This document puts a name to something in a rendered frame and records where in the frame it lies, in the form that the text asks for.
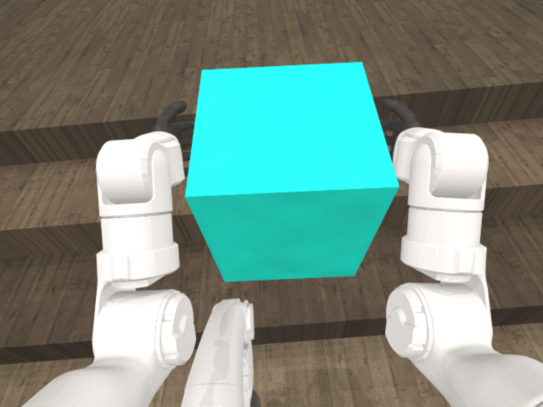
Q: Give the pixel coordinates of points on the robot right hand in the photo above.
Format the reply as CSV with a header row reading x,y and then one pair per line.
x,y
404,114

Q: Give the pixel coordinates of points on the robot left upper arm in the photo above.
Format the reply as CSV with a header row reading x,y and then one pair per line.
x,y
140,336

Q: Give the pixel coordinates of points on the left robot forearm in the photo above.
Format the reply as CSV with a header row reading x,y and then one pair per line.
x,y
135,177

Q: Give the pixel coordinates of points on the right robot forearm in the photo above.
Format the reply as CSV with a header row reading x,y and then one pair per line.
x,y
446,173

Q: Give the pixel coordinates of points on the left robot shin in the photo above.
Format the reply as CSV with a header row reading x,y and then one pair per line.
x,y
248,373

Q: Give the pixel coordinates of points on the robot right upper arm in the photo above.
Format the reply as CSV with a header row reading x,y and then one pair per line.
x,y
444,330

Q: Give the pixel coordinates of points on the left robot thigh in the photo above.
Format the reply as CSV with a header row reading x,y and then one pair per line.
x,y
216,378

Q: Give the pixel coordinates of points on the carton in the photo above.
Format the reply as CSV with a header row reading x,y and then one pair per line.
x,y
289,175

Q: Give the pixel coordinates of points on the robot left hand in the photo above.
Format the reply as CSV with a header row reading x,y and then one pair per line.
x,y
165,118

